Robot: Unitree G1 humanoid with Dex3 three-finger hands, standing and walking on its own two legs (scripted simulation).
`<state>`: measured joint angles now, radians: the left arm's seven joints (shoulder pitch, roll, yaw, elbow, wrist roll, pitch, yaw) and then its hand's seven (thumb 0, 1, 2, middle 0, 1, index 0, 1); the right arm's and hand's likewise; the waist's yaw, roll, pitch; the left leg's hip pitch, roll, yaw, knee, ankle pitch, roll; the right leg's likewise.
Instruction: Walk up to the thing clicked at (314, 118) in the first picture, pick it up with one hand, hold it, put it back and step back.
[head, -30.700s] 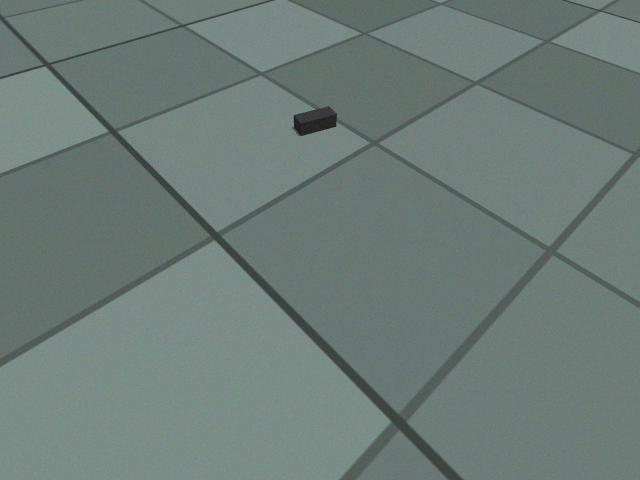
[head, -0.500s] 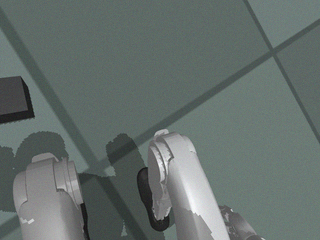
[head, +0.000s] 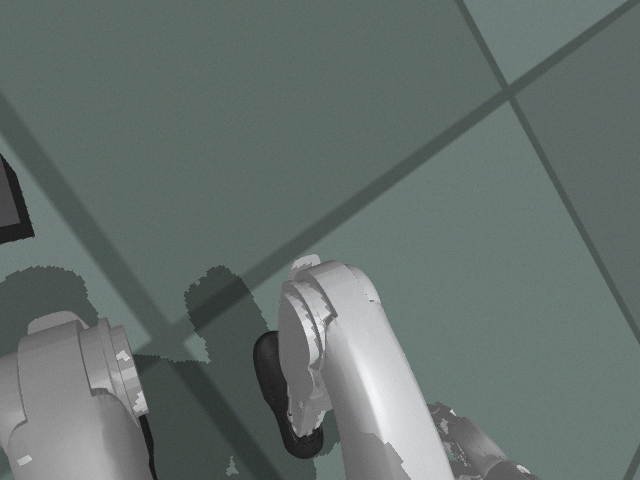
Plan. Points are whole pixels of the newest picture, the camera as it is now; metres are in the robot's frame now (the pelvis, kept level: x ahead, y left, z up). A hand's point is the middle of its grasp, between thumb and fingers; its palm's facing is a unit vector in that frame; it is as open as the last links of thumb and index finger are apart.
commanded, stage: rest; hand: left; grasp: from above
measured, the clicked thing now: out of the picture +0.43 +0.35 -0.26
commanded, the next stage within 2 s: open in 0.10 s
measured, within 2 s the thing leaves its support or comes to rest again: rests again in 1.62 s
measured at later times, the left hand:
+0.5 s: hand out of the picture +0.42 +0.35 -0.23, palm faces -0.45 -0.14 -0.88, open 12.3 cm
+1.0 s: hand out of the picture +0.43 +0.35 -0.23, palm faces -0.45 -0.14 -0.88, open 13.7 cm
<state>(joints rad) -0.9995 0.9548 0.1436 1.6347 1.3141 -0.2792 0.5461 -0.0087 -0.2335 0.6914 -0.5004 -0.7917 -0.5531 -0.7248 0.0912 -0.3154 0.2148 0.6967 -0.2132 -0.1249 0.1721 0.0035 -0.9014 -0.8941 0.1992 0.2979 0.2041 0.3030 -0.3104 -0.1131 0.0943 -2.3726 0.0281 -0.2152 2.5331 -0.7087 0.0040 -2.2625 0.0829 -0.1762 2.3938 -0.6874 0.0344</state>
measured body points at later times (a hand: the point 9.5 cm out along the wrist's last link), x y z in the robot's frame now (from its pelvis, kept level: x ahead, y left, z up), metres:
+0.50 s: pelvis +0.00 +0.00 +0.00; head +0.26 +0.13 +0.34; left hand +0.44 +0.35 -0.18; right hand +0.07 -0.26 -0.07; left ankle +0.06 +0.13 -0.27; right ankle +0.10 -0.11 -0.27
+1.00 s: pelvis +0.00 +0.00 +0.00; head +0.27 +0.13 +0.34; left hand +0.45 +0.35 -0.18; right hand +0.08 -0.26 -0.07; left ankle +0.06 +0.13 -0.27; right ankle +0.10 -0.11 -0.27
